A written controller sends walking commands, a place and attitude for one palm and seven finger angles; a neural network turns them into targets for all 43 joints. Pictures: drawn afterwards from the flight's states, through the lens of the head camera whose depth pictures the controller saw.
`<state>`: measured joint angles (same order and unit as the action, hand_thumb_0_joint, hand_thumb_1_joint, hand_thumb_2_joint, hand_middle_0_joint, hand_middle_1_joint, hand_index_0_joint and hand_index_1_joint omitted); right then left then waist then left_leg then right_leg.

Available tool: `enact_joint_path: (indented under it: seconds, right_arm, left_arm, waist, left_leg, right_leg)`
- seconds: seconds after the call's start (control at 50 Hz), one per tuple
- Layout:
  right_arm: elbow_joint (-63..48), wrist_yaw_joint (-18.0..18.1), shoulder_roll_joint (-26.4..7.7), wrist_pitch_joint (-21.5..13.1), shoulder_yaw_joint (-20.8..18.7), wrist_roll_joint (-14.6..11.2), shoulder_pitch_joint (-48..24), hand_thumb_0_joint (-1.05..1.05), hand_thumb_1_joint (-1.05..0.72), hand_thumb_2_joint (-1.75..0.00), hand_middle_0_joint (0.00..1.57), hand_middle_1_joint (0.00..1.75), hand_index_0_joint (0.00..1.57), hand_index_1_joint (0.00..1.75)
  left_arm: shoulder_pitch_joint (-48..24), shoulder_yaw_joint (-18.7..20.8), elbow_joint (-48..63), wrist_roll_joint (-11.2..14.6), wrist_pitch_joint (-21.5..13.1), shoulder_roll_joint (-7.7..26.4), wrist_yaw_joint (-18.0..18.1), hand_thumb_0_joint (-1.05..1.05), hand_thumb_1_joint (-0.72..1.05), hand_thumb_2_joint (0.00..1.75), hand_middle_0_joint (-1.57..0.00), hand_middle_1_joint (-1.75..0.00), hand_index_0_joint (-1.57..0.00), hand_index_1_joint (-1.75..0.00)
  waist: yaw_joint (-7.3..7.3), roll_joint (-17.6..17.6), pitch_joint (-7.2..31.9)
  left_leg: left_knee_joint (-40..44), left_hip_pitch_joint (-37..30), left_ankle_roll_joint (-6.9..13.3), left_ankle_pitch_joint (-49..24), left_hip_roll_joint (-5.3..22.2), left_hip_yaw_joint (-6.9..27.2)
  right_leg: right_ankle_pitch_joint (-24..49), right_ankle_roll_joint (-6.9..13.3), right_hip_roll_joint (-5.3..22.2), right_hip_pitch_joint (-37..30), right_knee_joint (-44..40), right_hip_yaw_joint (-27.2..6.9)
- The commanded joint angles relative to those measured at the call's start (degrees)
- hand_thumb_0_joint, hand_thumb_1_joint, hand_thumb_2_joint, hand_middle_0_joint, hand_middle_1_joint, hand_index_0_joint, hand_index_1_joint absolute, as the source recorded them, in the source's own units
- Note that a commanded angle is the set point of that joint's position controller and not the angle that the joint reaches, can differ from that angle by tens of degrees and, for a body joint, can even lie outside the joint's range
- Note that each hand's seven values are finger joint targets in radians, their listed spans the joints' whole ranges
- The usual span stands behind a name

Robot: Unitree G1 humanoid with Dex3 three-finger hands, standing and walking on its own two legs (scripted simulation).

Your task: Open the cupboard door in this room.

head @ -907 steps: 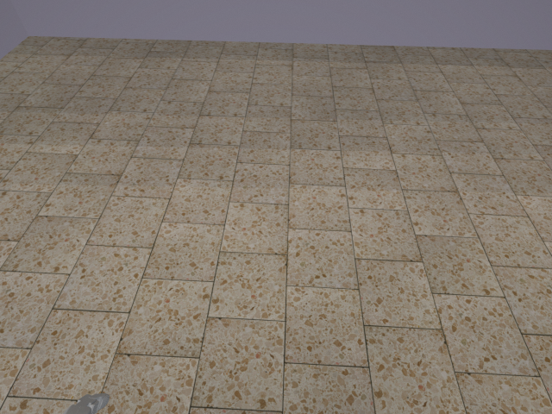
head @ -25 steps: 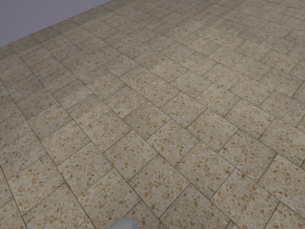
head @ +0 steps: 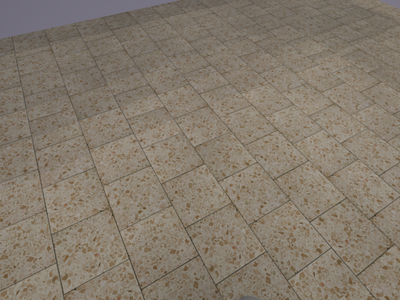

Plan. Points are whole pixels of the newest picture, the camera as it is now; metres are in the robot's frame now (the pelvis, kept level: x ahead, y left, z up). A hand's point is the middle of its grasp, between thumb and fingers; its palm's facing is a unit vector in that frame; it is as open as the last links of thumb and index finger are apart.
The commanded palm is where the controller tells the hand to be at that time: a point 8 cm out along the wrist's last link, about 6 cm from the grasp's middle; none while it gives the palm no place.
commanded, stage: turn or walk to find it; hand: left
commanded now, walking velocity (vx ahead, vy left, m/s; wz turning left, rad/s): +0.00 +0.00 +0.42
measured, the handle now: out of the picture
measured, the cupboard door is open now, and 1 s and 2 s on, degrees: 0 0 0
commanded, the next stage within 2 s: stand and wait in 1.80 s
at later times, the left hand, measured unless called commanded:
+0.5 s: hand out of the picture -0.03 +0.16 -0.16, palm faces +0.28 -0.92 -0.26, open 7.3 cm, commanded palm none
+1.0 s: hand out of the picture -0.05 +0.21 -0.16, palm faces +0.44 -0.86 -0.25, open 7.4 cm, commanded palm none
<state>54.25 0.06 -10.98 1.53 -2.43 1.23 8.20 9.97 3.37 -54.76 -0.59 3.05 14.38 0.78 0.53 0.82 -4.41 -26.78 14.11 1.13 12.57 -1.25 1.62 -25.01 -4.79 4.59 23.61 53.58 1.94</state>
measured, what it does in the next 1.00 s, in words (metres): steps on the spot, turning left: right foot, then left foot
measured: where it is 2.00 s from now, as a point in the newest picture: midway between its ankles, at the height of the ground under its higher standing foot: outside the picture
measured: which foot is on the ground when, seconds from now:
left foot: down 0.00-0.12, up 0.14-0.60, down 0.62-1.00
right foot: up 0.00-0.10, down 0.12-0.62, up 0.64-1.00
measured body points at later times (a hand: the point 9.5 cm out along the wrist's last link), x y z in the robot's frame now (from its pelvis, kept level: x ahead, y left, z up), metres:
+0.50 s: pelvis -0.02 -0.04 +0.00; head +0.02 -0.05 +0.45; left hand -0.04 +0.21 -0.14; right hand +0.09 -0.28 -0.16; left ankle -0.08 +0.11 -0.69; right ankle +0.00 -0.13 -0.74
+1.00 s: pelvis -0.05 -0.02 +0.00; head -0.02 +0.00 +0.45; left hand -0.08 +0.26 -0.14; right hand +0.12 -0.21 -0.15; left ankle -0.08 +0.09 -0.74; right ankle +0.00 -0.15 -0.70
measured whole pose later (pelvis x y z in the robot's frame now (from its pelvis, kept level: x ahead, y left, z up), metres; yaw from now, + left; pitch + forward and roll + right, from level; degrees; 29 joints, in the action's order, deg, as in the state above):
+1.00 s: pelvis -0.05 -0.02 +0.00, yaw +26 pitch +0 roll +0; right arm 55.1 0.2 -10.9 1.8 -2.8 1.3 10.1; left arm 8.1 2.9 -54.1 -0.5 2.8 13.2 0.9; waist -0.7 0.2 -4.2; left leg -27.0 14.1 1.8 12.6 -2.3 2.6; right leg -25.1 -4.8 3.7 21.4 48.1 1.6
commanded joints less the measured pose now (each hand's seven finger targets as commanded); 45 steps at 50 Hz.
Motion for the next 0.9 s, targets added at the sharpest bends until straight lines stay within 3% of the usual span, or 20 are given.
enact_joint_path:
  seconds: [0.0,0.06,0.08,0.1,0.12,0.14,0.16,0.18,0.24,0.36,0.46,0.5,0.54,0.56,0.58,0.6,0.62,0.68,0.72,0.88]
  right_arm:
    - [-3.3,0.5,-12.3,-0.4,-3.7,0.4,2.2,0.00,-0.90,-0.90,0.20,0.30,0.20,0.30]
    - [-3.8,0.4,-11.5,-0.3,-3.8,0.0,1.3,0.00,-0.90,-0.90,0.20,0.30,0.20,0.30]
    - [-4.0,0.2,-9.6,-0.4,-3.7,-0.5,1.7,0.00,-0.90,-0.90,0.20,0.30,0.20,0.30]
    - [-5.0,-0.2,-6.1,-0.5,-3.0,-0.9,2.6,0.00,-0.90,-0.90,0.20,0.30,0.20,0.30]
    - [-6.2,0.0,-6.7,0.0,-3.3,-0.4,0.8,0.00,-0.90,-0.90,0.20,0.30,0.20,0.30]
    - [-5.6,0.1,-8.4,0.9,-3.8,0.1,0.1,0.00,-0.90,-0.90,0.20,0.30,0.20,0.30]
    - [-4.4,-0.2,-8.0,1.3,-4.0,0.0,0.3,0.00,-0.90,-0.90,0.20,0.30,0.20,0.30]
    - [-2.8,-0.6,-7.2,1.5,-3.8,0.2,2.1,0.00,-0.90,-0.90,0.20,0.30,0.20,0.30]
    - [-1.0,-1.0,-6.3,1.7,-3.5,0.1,4.9,0.00,-0.90,-0.90,0.20,0.30,0.20,0.30]
    - [-1.4,-0.8,-5.5,1.5,-2.4,-0.1,0.1,0.00,-0.90,-0.90,0.20,0.30,0.20,0.30]
    - [-1.9,-0.7,-4.8,0.9,-1.5,-0.7,-2.3,0.00,-0.90,-0.90,0.20,0.30,0.20,0.30]
    - [-1.9,-0.6,-4.9,0.4,-1.3,-0.8,-1.3,0.00,-0.90,-0.90,0.20,0.30,0.20,0.30]
    - [-1.3,-0.5,-5.3,0.0,-1.3,-0.8,1.1,0.00,-0.90,-0.90,0.20,0.30,0.20,0.30]
    - [-0.9,-0.6,-6.9,-0.5,-1.6,-0.6,3.2,0.00,-0.90,-0.90,0.20,0.30,0.20,0.30]
    - [-1.0,-0.5,-11.7,-1.2,-2.8,-0.2,5.1,0.00,-0.90,-0.90,0.20,0.30,0.20,0.30]
    - [-0.8,-0.2,-16.3,-0.9,-3.7,-0.2,7.3,0.00,-0.90,-0.90,0.20,0.30,0.20,0.30]
    - [0.4,0.5,-16.0,-0.8,-3.7,-0.1,9.0,0.00,-0.90,-0.90,0.20,0.30,0.20,0.30]
    - [-1.6,1.2,-12.3,-0.9,-2.5,0.0,0.9,0.00,-0.90,-0.90,0.20,0.30,0.20,0.30]
    - [-2.0,1.1,-11.7,-1.3,-2.3,-0.2,0.5,0.00,-0.90,-0.90,0.20,0.30,0.20,0.30]
    - [-2.0,0.8,-11.7,-0.9,-3.2,0.1,3.9,0.00,-0.90,-0.90,0.20,0.30,0.20,0.30]
  left_arm:
    - [0.1,0.6,4.9,0.1,-1.7,2.5,0.0,0.00,0.90,0.90,-0.20,-0.30,-0.20,-0.30]
    - [5.3,0.8,3.8,0.2,-2.7,3.3,0.3,0.00,0.90,0.90,-0.20,-0.30,-0.20,-0.30]
    - [6.9,1.2,3.4,-0.1,-3.3,5.2,0.6,0.00,0.90,0.90,-0.20,-0.30,-0.20,-0.30]
    - [7.8,2.2,3.4,-1.0,-3.8,10.0,1.1,0.00,0.90,0.90,-0.20,-0.30,-0.20,-0.30]
    - [7.0,2.6,4.6,-0.8,-3.6,12.0,1.0,0.00,0.90,0.90,-0.20,-0.30,-0.20,-0.30]
    - [5.2,2.9,5.0,-0.6,-3.5,10.4,1.4,0.00,0.90,0.90,-0.20,-0.30,-0.20,-0.30]
    - [2.4,2.3,5.7,-0.5,-3.4,8.7,1.3,0.00,0.90,0.90,-0.20,-0.30,-0.20,-0.30]
    - [-0.2,1.7,6.2,-0.5,-3.5,6.8,1.2,0.00,0.90,0.90,-0.20,-0.30,-0.20,-0.30]
    - [0.0,1.1,6.0,-0.5,-4.1,4.8,1.1,0.00,0.90,0.90,-0.20,-0.30,-0.20,-0.30]
    - [7.2,1.6,3.1,-0.9,-4.1,6.7,1.1,0.00,0.90,0.90,-0.20,-0.30,-0.20,-0.30]
    - [7.8,2.3,1.8,-1.2,-3.5,8.8,1.0,0.00,0.90,0.90,-0.20,-0.30,-0.20,-0.30]
    - [7.4,2.5,1.4,-1.2,-3.3,9.5,0.9,0.00,0.90,0.90,-0.20,-0.30,-0.20,-0.30]
    - [6.0,2.5,0.8,-0.9,-3.0,9.4,0.8,0.00,0.90,0.90,-0.20,-0.30,-0.20,-0.30]
    - [5.8,2.5,1.1,-0.4,-2.6,8.7,0.7,0.00,0.90,0.90,-0.20,-0.30,-0.20,-0.30]
    - [6.3,2.3,2.2,0.0,-2.2,6.0,0.5,0.00,0.90,0.90,-0.20,-0.30,-0.20,-0.30]
    - [4.5,0.8,4.4,-0.1,-1.9,2.8,0.3,0.00,0.90,0.90,-0.20,-0.30,-0.20,-0.30]
    - [0.4,0.6,4.8,-0.5,-1.1,3.7,0.7,0.00,0.90,0.90,-0.20,-0.30,-0.20,-0.30]
    - [0.5,1.2,2.5,-0.3,-1.0,4.3,0.0,0.00,0.90,0.90,-0.20,-0.30,-0.20,-0.30]
    - [1.9,1.1,1.6,-0.3,-1.1,4.2,-0.3,0.00,0.90,0.90,-0.20,-0.30,-0.20,-0.30]
    - [-1.7,0.7,4.3,-0.2,-1.2,3.2,0.1,0.00,0.90,0.90,-0.20,-0.30,-0.20,-0.30]
  waist:
    - [-1.75,-10.6,6.5]
    - [0.79,-8.9,8.9]
    - [1.49,-4.3,9.4]
    - [1.78,9.8,9.5]
    - [2.63,15.9,6.8]
    - [2.44,15.4,4.4]
    - [0.68,8.7,1.3]
    - [-1.02,5.8,0.7]
    - [-1.53,7.7,2.2]
    - [1.78,8.6,4.0]
    - [2.82,10.2,5.0]
    - [2.21,10.4,6.6]
    - [0.50,9.8,7.3]
    - [-1.08,5.8,7.9]
    - [-2.12,-7.2,9.5]
    - [-3.23,-18.9,8.0]
    - [-4.93,-15.7,7.7]
    - [-1.10,-10.2,3.7]
    - [-0.61,-9.0,4.4]
    - [-2.20,-8.9,5.0]
  left_leg:
    - [5.7,-4.8,8.4,-20.1,13.7,15.8]
    - [0.6,-0.5,5.7,-19.3,10.5,15.2]
    - [-3.3,5.2,3.0,-12.3,7.6,13.4]
    - [-13.5,16.0,-1.1,3.5,0.3,5.2]
    - [-25.4,18.2,-2.6,20.6,-2.2,2.3]
    - [-34.3,17.6,-2.1,20.1,0.1,4.9]
    - [-40.2,18.0,-2.1,16.6,0.6,5.0]
    - [-42.5,18.4,-2.6,12.9,1.4,4.1]
    - [-43.6,17.7,-4.2,7.9,2.3,2.1]
    - [-32.8,16.4,-5.4,12.0,3.1,-1.1]
    - [-20.5,10.6,-4.3,14.9,3.2,-4.4]
    - [-14.3,7.5,-3.8,13.4,2.8,-5.8]
    - [-4.6,0.6,-3.2,6.3,2.7,-6.8]
    - [3.0,-6.5,-2.4,-0.9,3.7,-5.9]
    - [7.4,-14.2,1.5,-11.7,13.6,7.5]
    - [8.2,-15.9,8.1,-30.4,24.5,18.7]
    - [8.1,-12.3,10.1,-30.3,24.6,18.4]
    - [7.9,-6.8,8.8,-22.6,17.5,11.6]
    - [8.2,-7.2,7.5,-23.0,14.9,9.1]
    - [8.0,-8.1,9.0,-19.9,14.8,14.0]
  right_leg:
    - [-0.8,0.8,-1.8,-1.7,-10.2,0.8]
    - [10.2,1.2,-2.7,-12.6,-26.4,1.9]
    - [14.6,2.0,0.7,-19.8,-32.8,-1.0]
    - [18.2,6.5,13.9,-26.3,-35.7,-14.1]
    - [20.7,13.1,23.0,-19.0,-38.2,-20.7]
    - [17.4,14.9,22.5,-12.9,-39.5,-20.0]
    - [15.5,14.2,19.4,-10.1,-39.1,-16.3]
    - [18.1,12.7,16.2,-10.5,-37.3,-10.6]
    - [24.6,10.7,13.1,-13.2,-35.9,-3.0]
    - [35.5,12.1,14.9,-20.2,-33.6,-0.9]
    - [36.8,13.4,16.7,-20.1,-31.5,0.3]
    - [37.7,12.9,16.7,-20.7,-29.4,1.1]
    - [33.5,10.2,15.9,-17.2,-25.8,3.5]
    - [28.5,7.4,14.5,-12.1,-21.3,5.7]
    - [14.3,3.4,8.6,-1.9,-10.9,9.2]
    - [-11.8,0.6,3.2,8.2,-0.9,8.2]
    - [-12.0,0.9,3.0,7.6,5.0,2.6]
    - [-2.1,0.7,2.5,7.8,10.3,-0.3]
    - [1.1,0.3,1.9,6.7,9.9,-0.1]
    - [-0.3,-0.2,0.1,4.9,0.1,-0.5]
